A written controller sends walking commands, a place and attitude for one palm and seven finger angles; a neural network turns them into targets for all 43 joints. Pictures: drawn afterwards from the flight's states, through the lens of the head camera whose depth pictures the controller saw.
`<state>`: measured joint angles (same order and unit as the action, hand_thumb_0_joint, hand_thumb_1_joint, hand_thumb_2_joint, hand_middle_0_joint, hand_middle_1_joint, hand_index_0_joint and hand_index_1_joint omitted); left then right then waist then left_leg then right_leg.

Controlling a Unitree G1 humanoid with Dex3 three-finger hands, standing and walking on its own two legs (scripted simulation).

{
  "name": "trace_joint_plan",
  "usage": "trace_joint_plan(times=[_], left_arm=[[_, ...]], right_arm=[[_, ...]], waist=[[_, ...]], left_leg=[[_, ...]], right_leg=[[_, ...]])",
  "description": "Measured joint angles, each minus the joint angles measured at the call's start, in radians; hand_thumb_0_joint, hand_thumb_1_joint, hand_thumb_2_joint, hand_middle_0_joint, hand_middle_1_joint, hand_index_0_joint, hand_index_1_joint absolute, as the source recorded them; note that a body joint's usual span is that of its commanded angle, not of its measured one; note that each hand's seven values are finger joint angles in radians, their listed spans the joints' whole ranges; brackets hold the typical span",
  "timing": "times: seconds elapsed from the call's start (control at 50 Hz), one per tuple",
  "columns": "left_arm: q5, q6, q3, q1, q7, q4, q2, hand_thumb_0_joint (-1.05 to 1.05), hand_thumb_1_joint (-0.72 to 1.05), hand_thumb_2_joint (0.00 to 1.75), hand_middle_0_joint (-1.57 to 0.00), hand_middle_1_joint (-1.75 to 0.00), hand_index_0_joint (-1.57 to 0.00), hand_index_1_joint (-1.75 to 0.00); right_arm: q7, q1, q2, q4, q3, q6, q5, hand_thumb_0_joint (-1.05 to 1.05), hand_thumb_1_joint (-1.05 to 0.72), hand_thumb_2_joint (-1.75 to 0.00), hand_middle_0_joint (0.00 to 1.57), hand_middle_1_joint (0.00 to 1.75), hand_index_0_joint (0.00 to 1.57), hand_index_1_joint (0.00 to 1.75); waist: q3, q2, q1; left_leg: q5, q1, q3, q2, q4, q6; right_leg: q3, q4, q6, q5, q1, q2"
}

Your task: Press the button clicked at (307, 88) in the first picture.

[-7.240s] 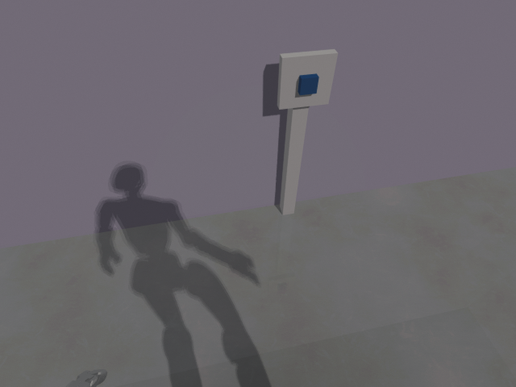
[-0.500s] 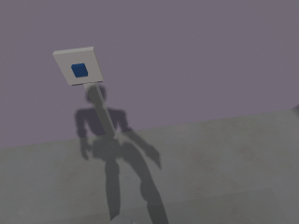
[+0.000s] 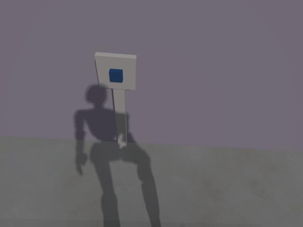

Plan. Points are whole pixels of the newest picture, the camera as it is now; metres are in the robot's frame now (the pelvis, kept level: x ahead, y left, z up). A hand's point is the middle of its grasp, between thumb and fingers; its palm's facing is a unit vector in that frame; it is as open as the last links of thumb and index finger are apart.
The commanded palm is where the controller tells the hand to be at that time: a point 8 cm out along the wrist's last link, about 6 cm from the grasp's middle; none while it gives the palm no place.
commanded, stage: take the last steps up to it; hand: left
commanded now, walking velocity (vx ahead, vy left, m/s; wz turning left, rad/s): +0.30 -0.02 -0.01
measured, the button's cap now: (116, 75) +0.74 +0.22 -0.05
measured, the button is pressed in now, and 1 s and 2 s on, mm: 0 0 0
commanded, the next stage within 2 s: come to a stop and stand still in 0.58 s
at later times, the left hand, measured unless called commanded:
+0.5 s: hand (124, 192) +0.26 +0.10 -0.17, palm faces +0.05 -0.98 -0.19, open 7.3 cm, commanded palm none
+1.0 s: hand (117, 215) +0.20 +0.11 -0.19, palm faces +0.09 -0.99 -0.14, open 7.4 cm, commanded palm none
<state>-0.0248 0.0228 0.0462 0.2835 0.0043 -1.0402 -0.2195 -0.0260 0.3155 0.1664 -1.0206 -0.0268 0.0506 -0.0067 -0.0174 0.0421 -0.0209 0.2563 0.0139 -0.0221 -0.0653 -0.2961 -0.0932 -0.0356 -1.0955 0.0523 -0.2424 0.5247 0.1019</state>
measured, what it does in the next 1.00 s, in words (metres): walks ahead: right foot, then left foot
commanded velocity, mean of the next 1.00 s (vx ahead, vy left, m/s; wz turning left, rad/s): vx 0.07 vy -0.04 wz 0.00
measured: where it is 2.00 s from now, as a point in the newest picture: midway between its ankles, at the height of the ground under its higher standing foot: outside the picture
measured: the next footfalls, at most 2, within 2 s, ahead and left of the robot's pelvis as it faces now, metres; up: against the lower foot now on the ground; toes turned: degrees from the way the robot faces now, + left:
right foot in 0.36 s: +0.26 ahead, -0.15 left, +0.00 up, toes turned -6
left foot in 0.82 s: +0.35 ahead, +0.09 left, +0.00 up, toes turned +6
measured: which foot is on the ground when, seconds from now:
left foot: down 0.00-0.38, up 0.40-0.80, down 0.82-1.00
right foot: up 0.00-0.34, down 0.36-0.90, up 0.92-1.00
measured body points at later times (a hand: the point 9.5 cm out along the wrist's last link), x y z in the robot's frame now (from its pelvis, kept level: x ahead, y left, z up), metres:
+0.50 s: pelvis +0.17 -0.07 -0.02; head +0.17 -0.08 +0.43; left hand +0.26 +0.15 -0.15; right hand +0.07 -0.27 -0.18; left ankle +0.07 +0.06 -0.65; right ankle +0.22 -0.14 -0.75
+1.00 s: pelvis +0.24 -0.04 -0.01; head +0.26 -0.02 +0.44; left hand +0.19 +0.17 -0.18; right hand +0.36 -0.24 -0.15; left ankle +0.31 +0.08 -0.75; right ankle +0.20 -0.15 -0.72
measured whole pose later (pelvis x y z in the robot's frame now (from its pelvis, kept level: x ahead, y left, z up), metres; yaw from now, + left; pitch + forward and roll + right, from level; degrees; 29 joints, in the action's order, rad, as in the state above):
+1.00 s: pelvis +0.24 -0.04 -0.01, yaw -1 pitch -2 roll +0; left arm -0.01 0.04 0.02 0.35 -0.04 -1.10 -0.12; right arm -0.05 0.10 0.08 -1.02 -0.02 0.02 0.00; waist -0.08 0.04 -0.06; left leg 0.16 0.28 -0.11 0.05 -0.48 -0.01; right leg -0.05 -0.80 0.02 -0.51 0.27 0.03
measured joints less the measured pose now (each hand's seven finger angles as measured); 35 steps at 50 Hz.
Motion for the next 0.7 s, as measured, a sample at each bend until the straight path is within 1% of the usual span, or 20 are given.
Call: trace_joint_plan(times=[0.08,0.16,0.26,0.3,0.32,0.34,0.36,0.38,0.42,0.44,0.46,0.48,0.52,0.58,0.64,0.7], left_arm=[[0.003,0.002,0.0,-0.045,0.001,0.003,0.012,0.01,0.91,0.9,-0.2,-0.3,-0.19,-0.3],[0.007,0.002,-0.003,-0.096,0.003,0.009,0.025,0.01,0.91,0.9,-0.2,-0.3,-0.19,-0.3],[0.012,-0.005,-0.009,-0.168,0.008,0.031,0.046,0.01,0.91,0.9,-0.2,-0.3,-0.19,-0.3],[0.014,-0.014,-0.012,-0.193,0.008,0.046,0.056,0.01,0.91,0.9,-0.2,-0.3,-0.19,-0.3],[0.014,-0.024,-0.013,-0.201,0.008,0.054,0.06,0.01,0.91,0.9,-0.2,-0.3,-0.19,-0.3],[0.014,-0.037,-0.015,-0.205,0.008,0.063,0.064,0.01,0.91,0.9,-0.2,-0.3,-0.19,-0.3],[0.012,-0.053,-0.016,-0.202,0.007,0.071,0.064,0.01,0.91,0.9,-0.2,-0.3,-0.19,-0.3],[0.01,-0.07,-0.014,-0.203,0.002,0.074,0.069,0.01,0.91,0.9,-0.2,-0.3,-0.2,-0.3],[0.017,-0.087,-0.015,-0.19,-0.003,0.073,0.077,0.01,0.91,0.9,-0.2,-0.3,-0.2,-0.3],[0.02,-0.086,-0.016,-0.176,-0.005,0.068,0.081,0.01,0.91,0.9,-0.2,-0.3,-0.2,-0.3],[0.021,-0.083,-0.016,-0.158,-0.009,0.061,0.085,0.0,0.91,0.9,-0.2,-0.3,-0.2,-0.3],[0.022,-0.08,-0.016,-0.139,-0.014,0.05,0.089,0.0,0.91,0.9,-0.2,-0.3,-0.2,-0.3],[0.03,-0.083,0.006,-0.104,-0.035,0.036,0.089,-0.01,0.94,0.9,-0.2,-0.3,-0.2,-0.3],[0.019,-0.081,0.008,-0.056,-0.038,0.011,0.067,-0.02,0.96,0.9,-0.2,-0.3,-0.2,-0.3],[0.013,-0.078,0.002,-0.005,-0.032,-0.018,0.064,-0.02,0.96,0.9,-0.2,-0.3,-0.2,-0.3],[0.009,-0.079,-0.007,0.043,-0.026,-0.044,0.074,-0.01,0.94,0.9,-0.2,-0.3,-0.2,-0.3]], right_arm=[[-0.007,0.086,-0.014,-0.049,0.003,0.005,-0.003,-0.01,-0.92,-0.9,0.2,0.3,0.2,0.3],[-0.012,0.164,-0.033,-0.094,0.007,0.008,-0.008,0.0,-0.91,-0.9,0.2,0.3,0.2,0.3],[-0.015,0.235,-0.048,-0.14,0.012,0.008,-0.016,0.0,-0.91,-0.9,0.2,0.3,0.2,0.3],[-0.014,0.252,-0.05,-0.158,0.014,0.006,-0.017,0.0,-0.91,-0.9,0.2,0.3,0.2,0.3],[-0.013,0.26,-0.05,-0.167,0.014,0.004,-0.015,0.0,-0.91,-0.9,0.2,0.3,0.2,0.3],[-0.011,0.268,-0.053,-0.175,0.014,0.002,-0.012,0.0,-0.9,-0.9,0.2,0.3,0.2,0.3],[-0.008,0.277,-0.058,-0.184,0.013,0.0,-0.008,0.0,-0.9,-0.9,0.2,0.3,0.2,0.3],[-0.004,0.269,-0.06,-0.19,0.01,-0.006,-0.002,0.0,-0.9,-0.9,0.2,0.3,0.2,0.3],[0.001,0.236,-0.059,-0.185,0.002,-0.019,0.006,0.0,-0.9,-0.9,0.2,0.3,0.2,0.3],[0.003,0.215,-0.055,-0.176,-0.003,-0.023,0.005,0.0,-0.9,-0.9,0.2,0.3,0.2,0.3],[0.005,0.19,-0.05,-0.164,-0.009,-0.027,0.002,0.0,-0.9,-0.9,0.2,0.3,0.2,0.3],[0.007,0.163,-0.043,-0.148,-0.014,-0.03,-0.001,0.01,-0.9,-0.9,0.2,0.3,0.2,0.3],[0.008,0.108,-0.029,-0.111,-0.022,-0.032,-0.009,0.0,-0.91,-0.9,0.2,0.3,0.2,0.3],[0.011,0.029,-0.011,-0.06,-0.031,-0.035,-0.017,0.0,-0.91,-0.9,0.19,0.3,0.2,0.3],[0.017,-0.038,0.002,-0.026,-0.036,-0.035,-0.019,0.0,-0.91,-0.9,0.19,0.3,0.19,0.3],[0.021,-0.089,0.015,-0.012,-0.039,-0.035,-0.017,0.0,-0.92,-0.9,0.19,0.3,0.19,0.3]], waist=[[0.0,-0.003,0.024],[-0.01,-0.013,0.055],[-0.036,-0.042,0.097],[-0.046,-0.058,0.106],[-0.05,-0.067,0.107],[-0.052,-0.072,0.104],[-0.049,-0.069,0.097],[-0.054,-0.076,0.089],[-0.062,-0.083,0.084],[-0.061,-0.083,0.079],[-0.055,-0.081,0.074],[-0.049,-0.081,0.07],[-0.036,-0.085,0.064],[-0.016,-0.088,0.052],[0.002,-0.09,0.035],[0.011,-0.089,0.01]], left_leg=[[0.011,-0.049,0.007,-0.015,0.036,-0.003],[0.038,-0.096,0.013,-0.018,0.055,0.003],[0.099,-0.147,0.019,-0.004,0.044,0.023],[0.14,-0.159,0.019,0.01,0.015,0.035],[0.168,-0.16,0.018,0.02,-0.015,0.043],[0.201,-0.153,0.016,0.029,-0.067,0.049],[0.235,-0.126,0.015,0.033,-0.159,0.056],[0.239,-0.068,0.015,0.046,-0.31,0.06],[0.246,0.086,0.036,0.057,-0.664,0.06],[0.224,0.157,0.034,0.065,-0.789,0.06],[0.191,0.224,0.027,0.077,-0.87,0.06],[0.155,0.284,0.02,0.092,-0.913,0.063],[0.095,0.388,0.018,0.125,-0.917,0.076],[0.036,0.483,0.009,0.162,-0.824,0.1],[-0.009,0.514,0.0,0.181,-0.705,0.119],[-0.021,0.49,-0.013,0.18,-0.573,0.132]], right_leg=[[-0.007,0.04,0.0,0.02,0.026,-0.003],[-0.025,0.111,-0.012,0.027,0.036,-0.01],[-0.047,0.261,-0.047,0.016,0.016,-0.026],[-0.058,0.345,-0.068,-0.003,-0.017,-0.043],[-0.065,0.391,-0.078,0.0,-0.043,-0.056],[-0.072,0.444,-0.087,0.024,-0.08,-0.068],[-0.075,0.488,-0.102,0.057,-0.12,-0.073],[-0.083,0.47,-0.113,0.054,-0.125,-0.082],[-0.103,0.442,-0.126,0.011,-0.149,-0.091],[-0.109,0.455,-0.129,0.0,-0.172,-0.095],[-0.111,0.48,-0.129,-0.001,-0.195,-0.098],[-0.112,0.51,-0.125,0.006,-0.218,-0.101],[-0.119,0.573,-0.128,0.022,-0.26,-0.109],[-0.122,0.642,-0.131,0.037,-0.304,-0.115],[-0.117,0.685,-0.128,0.038,-0.335,-0.12],[-0.11,0.711,-0.119,0.029,-0.365,-0.12]])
